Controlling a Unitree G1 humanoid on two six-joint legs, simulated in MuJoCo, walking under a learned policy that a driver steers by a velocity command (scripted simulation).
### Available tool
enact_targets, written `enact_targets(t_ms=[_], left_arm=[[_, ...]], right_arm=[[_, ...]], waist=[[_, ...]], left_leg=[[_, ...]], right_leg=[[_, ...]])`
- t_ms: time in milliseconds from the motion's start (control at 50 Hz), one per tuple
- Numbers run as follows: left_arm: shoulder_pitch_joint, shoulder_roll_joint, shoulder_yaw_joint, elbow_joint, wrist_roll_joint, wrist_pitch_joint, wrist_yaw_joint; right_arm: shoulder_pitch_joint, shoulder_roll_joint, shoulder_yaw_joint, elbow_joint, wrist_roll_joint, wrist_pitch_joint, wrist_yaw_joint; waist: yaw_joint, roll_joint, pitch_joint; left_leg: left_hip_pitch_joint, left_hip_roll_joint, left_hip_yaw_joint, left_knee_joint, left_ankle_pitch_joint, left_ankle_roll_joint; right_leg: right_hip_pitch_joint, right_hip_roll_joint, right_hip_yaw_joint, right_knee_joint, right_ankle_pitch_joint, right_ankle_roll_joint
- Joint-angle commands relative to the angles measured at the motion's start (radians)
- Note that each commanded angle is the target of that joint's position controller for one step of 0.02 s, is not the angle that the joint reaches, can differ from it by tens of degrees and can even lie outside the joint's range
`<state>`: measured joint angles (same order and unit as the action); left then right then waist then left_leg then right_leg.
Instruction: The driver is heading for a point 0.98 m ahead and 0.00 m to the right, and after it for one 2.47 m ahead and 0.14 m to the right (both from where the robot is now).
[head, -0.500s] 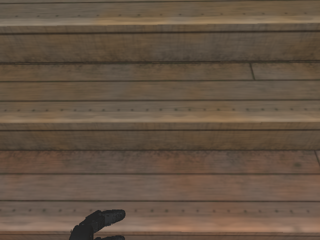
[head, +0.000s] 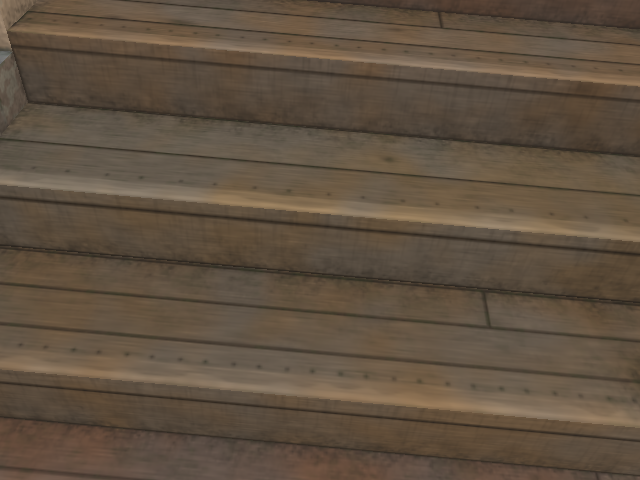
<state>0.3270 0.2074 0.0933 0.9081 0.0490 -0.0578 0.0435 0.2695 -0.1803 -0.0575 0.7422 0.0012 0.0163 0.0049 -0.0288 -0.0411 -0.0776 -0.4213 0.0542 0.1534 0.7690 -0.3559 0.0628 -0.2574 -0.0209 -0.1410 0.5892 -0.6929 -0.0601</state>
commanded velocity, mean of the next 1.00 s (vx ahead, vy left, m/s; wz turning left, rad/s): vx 0.48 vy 0.00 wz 0.00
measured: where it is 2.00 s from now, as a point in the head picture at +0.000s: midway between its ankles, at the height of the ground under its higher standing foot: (345, 140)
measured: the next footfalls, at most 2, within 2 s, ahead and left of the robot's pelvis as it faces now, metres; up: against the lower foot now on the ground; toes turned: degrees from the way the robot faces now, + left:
left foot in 0.02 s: +0.06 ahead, +0.08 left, -0.01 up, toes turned -1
right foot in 0.60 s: +0.44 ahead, -0.12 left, +0.15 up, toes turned -6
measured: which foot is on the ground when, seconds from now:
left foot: up 0.00-0.00, down 0.02-0.60, up 0.62-1.00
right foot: down 0.00-0.00, up 0.02-0.58, down 0.60-1.00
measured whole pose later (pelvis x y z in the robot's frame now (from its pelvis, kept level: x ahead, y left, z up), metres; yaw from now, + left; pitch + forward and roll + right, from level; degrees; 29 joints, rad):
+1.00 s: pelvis +0.50 -0.06 +0.19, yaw +1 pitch +5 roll +3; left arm 0.54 0.13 0.02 1.05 0.00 -0.11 0.02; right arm -0.17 0.02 0.08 0.48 -0.01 -0.04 0.01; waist 0.08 -0.05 0.04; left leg -1.31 0.05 0.16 1.64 -0.32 0.16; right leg -0.01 0.00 -0.10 0.17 -0.23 -0.08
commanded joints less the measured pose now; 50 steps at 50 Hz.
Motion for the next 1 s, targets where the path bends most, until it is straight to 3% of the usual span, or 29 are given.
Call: enact_targets(t_ms=[20,40,60,80,100,120,160,240,260,340,380,440,480,520,540,580,600,620,640,660,680,720,760,780,820,880,920,960,1000], left_arm=[[-0.161,0.008,-0.013,-0.083,0.005,0.017,-0.026],[-0.322,-0.05,-0.036,-0.168,0.0,0.013,-0.036],[-0.166,-0.091,-0.048,-0.243,-0.039,0.012,-0.042],[-0.186,-0.025,-0.044,-0.248,-0.004,0.001,-0.042],[-0.241,0.036,-0.036,-0.278,0.011,-0.012,-0.05],[-0.214,0.053,-0.033,-0.257,0.004,-0.012,-0.055],[-0.23,0.056,-0.026,-0.258,0.002,0.011,-0.079],[-0.272,0.019,-0.033,-0.256,-0.018,0.036,-0.09],[-0.278,-0.009,-0.036,-0.247,-0.012,0.04,-0.085],[-0.454,-0.005,-0.04,-0.307,-0.01,0.039,-0.075],[-0.545,-0.068,-0.065,-0.344,-0.008,0.047,-0.058],[-0.663,-0.095,-0.099,-0.461,-0.03,0.035,-0.035],[-0.721,-0.08,-0.119,-0.536,-0.035,0.039,-0.046],[-0.654,-0.067,-0.126,-0.548,-0.046,0.074,-0.061],[-0.477,-0.108,-0.13,-0.481,-0.057,0.077,-0.059],[-0.105,-0.006,-0.07,-0.372,-0.076,0.076,-0.02],[-0.013,0.055,-0.049,-0.341,-0.046,0.065,-0.014],[0.023,0.13,-0.016,-0.304,-0.002,0.05,-0.016],[0.086,0.232,0.012,-0.22,-0.004,0.05,-0.011],[0.014,0.197,0.02,-0.226,-0.02,0.047,-0.007],[-0.05,0.116,-0.004,-0.183,-0.038,0.047,-0.011],[-0.012,-0.013,-0.026,-0.067,-0.02,0.005,-0.023],[0.004,-0.099,-0.055,0.025,-0.002,-0.03,-0.035],[0.039,-0.095,-0.055,0.057,-0.008,-0.045,-0.044],[-0.034,-0.065,-0.059,0.047,-0.024,-0.066,-0.054],[0.106,0.023,-0.057,0.093,-0.028,-0.1,-0.06],[0.192,0.008,-0.062,0.132,-0.036,-0.082,-0.049],[0.295,0.032,-0.055,0.126,-0.056,-0.06,-0.012],[0.222,0.075,-0.052,0.065,-0.077,-0.067,0.002]], right_arm=[[0.404,0.042,-0.005,0.16,-0.04,-0.019,-0.001],[0.403,0.084,0.016,0.136,-0.053,-0.037,0.004],[0.206,-0.069,0.0,0.048,-0.09,-0.055,-0.021],[0.126,-0.13,-0.024,0.025,-0.037,-0.065,-0.015],[0.076,-0.069,0.001,-0.002,-0.033,-0.086,-0.009],[0.093,-0.08,-0.002,0.014,-0.038,-0.099,-0.004],[0.172,-0.086,-0.012,0.065,-0.043,-0.121,-0.023],[0.307,-0.054,-0.015,0.105,-0.028,-0.128,-0.027],[0.367,-0.044,-0.015,0.134,-0.034,-0.13,-0.025],[0.425,-0.034,-0.013,0.144,-0.044,-0.15,-0.034],[0.484,-0.028,-0.009,0.19,-0.05,-0.153,-0.033],[0.42,-0.045,0.0,0.198,-0.047,-0.17,-0.017],[0.415,-0.017,0.015,0.236,-0.023,-0.15,-0.027],[0.4,-0.036,0.017,0.234,0.005,-0.134,-0.045],[0.309,-0.044,0.027,0.2,0.019,-0.133,-0.045],[0.242,-0.236,-0.022,0.156,0.048,-0.161,-0.035],[0.153,-0.294,-0.047,0.137,0.052,-0.161,-0.019],[0.153,-0.23,-0.045,0.118,0.027,-0.177,-0.011],[0.103,-0.095,-0.024,0.024,0.016,-0.182,0.029],[0.087,-0.04,-0.015,-0.026,-0.025,-0.179,0.04],[0.074,-0.015,-0.011,-0.048,-0.038,-0.174,0.055],[-0.031,0.071,0.025,-0.103,-0.065,-0.173,0.039],[-0.078,0.147,0.059,-0.152,-0.038,-0.132,0.018],[-0.083,0.177,0.073,-0.166,-0.036,-0.114,0.008],[-0.14,0.126,0.076,-0.193,-0.019,-0.086,-0.001],[-0.382,0.152,0.093,-0.279,-0.017,-0.071,-0.034],[-0.511,0.163,0.122,-0.351,-0.014,-0.073,-0.03],[-0.53,0.155,0.132,-0.362,-0.018,-0.062,0.012],[-0.379,0.133,0.115,-0.276,0.003,-0.06,0.022]], waist=[[-0.141,0.154,0.058],[-0.2,0.208,0.105],[0.016,0.408,0.074],[0.037,0.263,0.153],[0.046,0.135,0.224],[0.056,0.034,0.181],[0.031,-0.001,0.13],[-0.024,-0.02,0.111],[-0.048,0.05,0.107],[-0.085,0.059,0.212],[-0.105,0.118,0.228],[-0.077,0.121,0.271],[-0.062,0.127,0.302],[-0.059,0.152,0.211],[0.031,0.2,0.11],[0.225,0.303,-0.154],[0.288,0.303,-0.219],[0.271,0.195,-0.252],[0.223,-0.192,-0.246],[0.157,-0.092,-0.267],[0.091,-0.045,-0.166],[0.046,0.101,0.024],[-0.019,0.04,0.11],[-0.032,0.053,0.14],[-0.075,0.087,0.223],[0.006,0.01,0.219],[0.027,0.049,0.214],[0.091,0.043,0.09],[0.022,-0.004,-0.07]], left_leg=[[0.463,0.005,-0.075,-0.266,-0.088,0.013],[0.419,0.067,-0.157,-0.29,0.126,0.006],[0.311,0.286,-0.789,-0.577,-0.334,0.109],[0.232,0.373,-0.925,-0.733,-0.68,0.172],[0.138,0.352,-0.867,-0.686,-0.4,0.183],[0.151,0.298,-0.733,-0.647,-0.309,0.166],[0.191,0.191,-0.544,-0.593,-0.156,0.159],[0.377,0.152,-0.487,-0.596,-0.112,0.152],[0.413,0.158,-0.499,-0.583,-0.127,0.19],[0.493,0.18,-0.5,-0.598,-0.053,0.226],[0.582,0.215,-0.526,-0.56,0.021,0.246],[0.578,0.236,-0.461,-0.577,0.022,0.187],[0.364,0.136,-0.344,-0.713,0.087,0.129],[0.204,0.144,-0.241,-0.932,0.432,0.144],[0.135,0.111,-0.111,-0.796,1.086,0.141],[0.243,0.198,-0.174,-0.344,2.008,0.116],[0.35,0.166,-0.15,-0.103,1.932,0.069],[0.207,0.088,-0.214,0.259,1.414,0.046],[-0.192,-0.216,-0.274,0.703,0.243,-0.008],[-0.294,-0.194,-0.443,0.956,0.223,0.02],[-0.361,-0.158,-0.34,1.137,0.283,0.028],[-0.543,-0.122,-0.315,1.282,0.308,0.073],[-0.683,-0.118,-0.325,1.475,0.198,0.092],[-0.764,-0.104,-0.341,1.487,0.175,0.103],[-0.742,-0.066,-0.312,1.228,0.151,0.078],[-0.988,-0.075,-0.143,1.493,-0.022,0.08],[-0.948,-0.003,-0.058,1.188,-0.079,0.095],[-0.606,0.029,0.034,0.833,0.042,0.099],[-0.158,-0.066,0.113,0.598,0.097,0.122]], right_leg=[[-0.352,-0.009,0.044,0.34,0.1,-0.068],[-0.478,0.063,0.123,0.658,0.054,-0.052],[-0.633,0.101,0.274,0.75,0.292,0.02],[-0.71,0.006,0.254,0.862,0.395,0.044],[-0.691,-0.007,0.237,0.939,0.473,0.078],[-0.67,-0.02,0.229,0.977,0.451,0.076],[-0.636,-0.026,0.183,0.972,0.465,0.055],[-0.763,-0.022,0.139,0.956,0.544,0.027],[-0.805,0.003,0.101,1.111,0.519,0.02],[-1.043,-0.008,0.102,1.254,0.448,0.037],[-1.277,0.017,0.074,1.563,0.296,0.018],[-1.461,-0.02,0.123,1.619,0.087,-0.039],[-1.222,-0.049,0.034,1.26,0.128,-0.048],[-0.718,-0.027,-0.076,0.949,0.238,-0.083],[-0.358,0.044,-0.122,0.857,0.233,-0.116],[0.008,0.109,-0.084,0.719,0.314,-0.126],[0.048,0.116,-0.028,0.472,0.319,-0.124],[0.165,0.005,0.269,0.31,0.157,-0.175],[0.263,-0.255,0.898,-0.098,0.221,-0.274],[0.225,-0.281,1.085,-0.205,0.211,-0.237],[0.101,-0.253,1.01,-0.21,0.043,-0.251],[-0.073,-0.235,0.752,-0.174,0.049,-0.212],[-0.178,-0.212,0.563,-0.228,0.214,-0.185],[-0.178,-0.199,0.472,-0.231,0.293,-0.154],[-0.314,-0.151,0.305,-0.304,0.348,-0.106],[-0.127,-0.183,0.286,-0.421,0.536,-0.151],[-0.078,-0.108,0.196,-0.476,0.47,-0.094],[-0.032,-0.102,0.162,-0.625,0.715,-0.126],[-0.015,-0.122,0.07,-0.517,1.599,-0.134]])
